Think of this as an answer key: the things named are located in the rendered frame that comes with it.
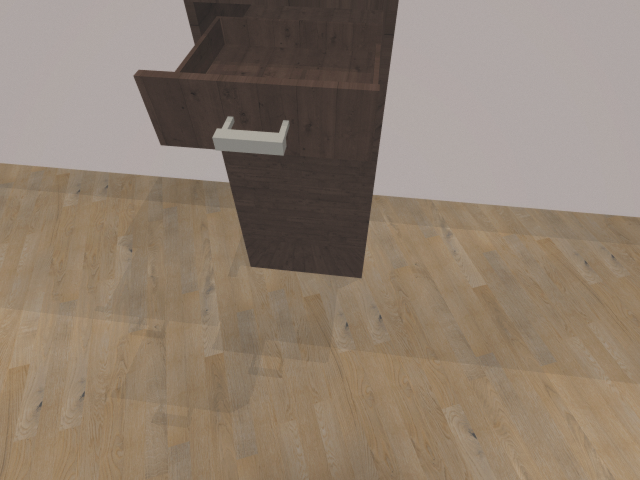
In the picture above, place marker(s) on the drawer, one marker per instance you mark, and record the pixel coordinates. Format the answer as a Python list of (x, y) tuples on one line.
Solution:
[(322, 76)]

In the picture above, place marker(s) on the cabinet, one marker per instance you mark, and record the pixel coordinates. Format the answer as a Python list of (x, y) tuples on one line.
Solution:
[(298, 213)]

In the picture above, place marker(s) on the handle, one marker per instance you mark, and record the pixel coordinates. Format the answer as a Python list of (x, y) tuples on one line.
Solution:
[(271, 143)]

